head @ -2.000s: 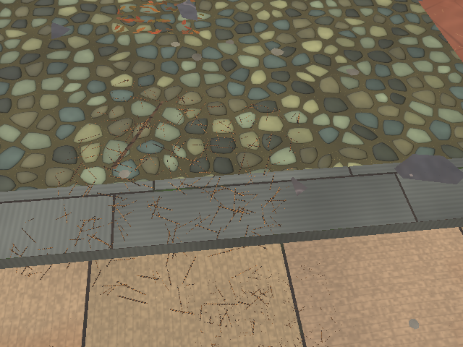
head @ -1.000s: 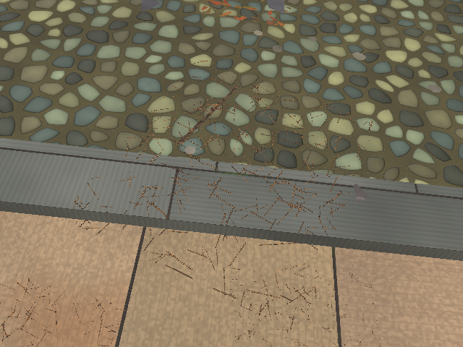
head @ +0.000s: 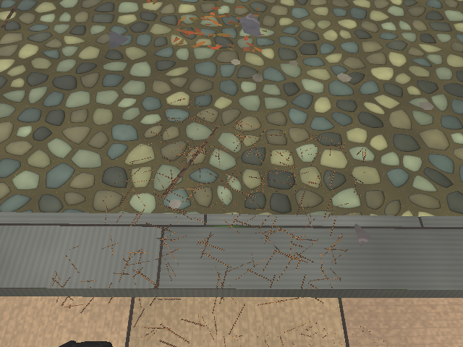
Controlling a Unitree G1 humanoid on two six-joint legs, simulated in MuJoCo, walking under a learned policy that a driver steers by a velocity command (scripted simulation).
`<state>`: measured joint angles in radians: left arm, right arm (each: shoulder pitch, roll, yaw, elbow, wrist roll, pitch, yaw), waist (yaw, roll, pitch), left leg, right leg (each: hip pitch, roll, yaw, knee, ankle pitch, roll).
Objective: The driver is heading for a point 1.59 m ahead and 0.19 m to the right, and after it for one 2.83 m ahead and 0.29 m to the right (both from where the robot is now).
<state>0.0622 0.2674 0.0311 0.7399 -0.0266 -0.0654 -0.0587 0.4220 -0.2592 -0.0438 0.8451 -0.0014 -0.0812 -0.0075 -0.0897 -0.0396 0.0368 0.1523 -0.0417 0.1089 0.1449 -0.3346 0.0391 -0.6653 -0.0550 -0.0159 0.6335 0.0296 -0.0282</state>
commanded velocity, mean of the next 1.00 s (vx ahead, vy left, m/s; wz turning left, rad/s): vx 0.48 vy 0.00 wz -0.29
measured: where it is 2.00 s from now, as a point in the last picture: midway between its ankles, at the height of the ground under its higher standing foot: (267, 242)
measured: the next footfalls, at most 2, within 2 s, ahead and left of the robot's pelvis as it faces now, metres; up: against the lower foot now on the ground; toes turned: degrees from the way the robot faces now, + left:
right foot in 0.10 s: +0.25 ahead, -0.11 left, +0.00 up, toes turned -5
left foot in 0.58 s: +0.48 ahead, +0.08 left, +0.00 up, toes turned -16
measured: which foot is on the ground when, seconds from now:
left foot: down 0.00-0.12, up 0.14-0.56, down 0.58-0.98, up 1.00-1.00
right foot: up 0.00-0.08, down 0.10-0.58, up 0.60-0.96, down 0.98-1.00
